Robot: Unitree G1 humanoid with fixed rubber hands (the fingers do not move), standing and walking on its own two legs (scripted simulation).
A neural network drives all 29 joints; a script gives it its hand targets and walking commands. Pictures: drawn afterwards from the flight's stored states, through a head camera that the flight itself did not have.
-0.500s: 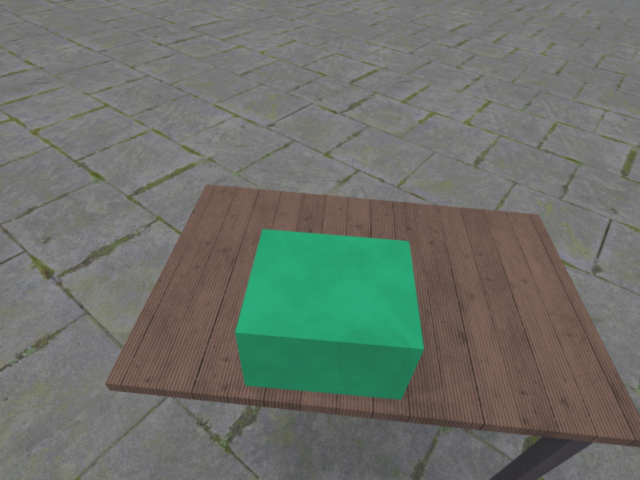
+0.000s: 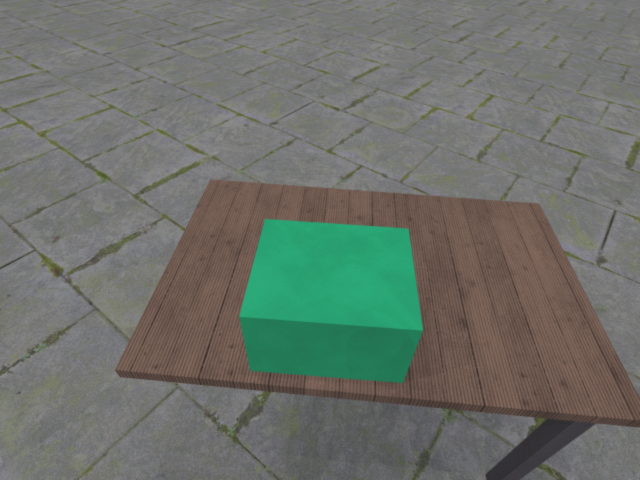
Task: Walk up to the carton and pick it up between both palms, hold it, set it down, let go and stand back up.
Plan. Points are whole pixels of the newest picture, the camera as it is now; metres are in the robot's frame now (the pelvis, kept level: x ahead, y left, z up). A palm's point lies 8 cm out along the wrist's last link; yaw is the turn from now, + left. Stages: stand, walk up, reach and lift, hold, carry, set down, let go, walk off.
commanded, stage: stand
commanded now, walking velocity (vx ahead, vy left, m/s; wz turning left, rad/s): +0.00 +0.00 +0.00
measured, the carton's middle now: (331, 297) +0.47 -0.01 -0.10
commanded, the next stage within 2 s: none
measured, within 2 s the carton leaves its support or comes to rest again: neither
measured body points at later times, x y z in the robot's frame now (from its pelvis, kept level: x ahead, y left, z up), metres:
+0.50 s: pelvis +0.02 -0.01 +0.00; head +0.01 -0.01 +0.45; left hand +0.01 +0.22 -0.15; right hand +0.01 -0.25 -0.15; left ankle +0.03 +0.09 -0.74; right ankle +0.08 -0.13 -0.74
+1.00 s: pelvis +0.05 -0.01 +0.00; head +0.05 +0.00 +0.45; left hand +0.04 +0.21 -0.16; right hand +0.05 -0.24 -0.15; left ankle +0.03 +0.09 -0.74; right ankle +0.08 -0.13 -0.74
